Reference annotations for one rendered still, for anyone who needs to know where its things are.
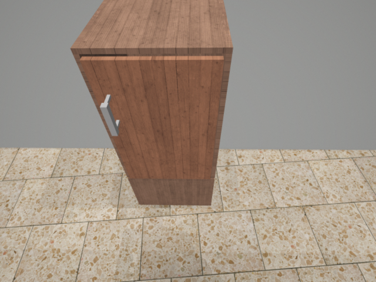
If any handle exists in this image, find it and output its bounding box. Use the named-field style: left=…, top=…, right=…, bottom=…
left=100, top=95, right=120, bottom=136

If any cupboard door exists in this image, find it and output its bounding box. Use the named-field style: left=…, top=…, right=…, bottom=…
left=80, top=56, right=224, bottom=179

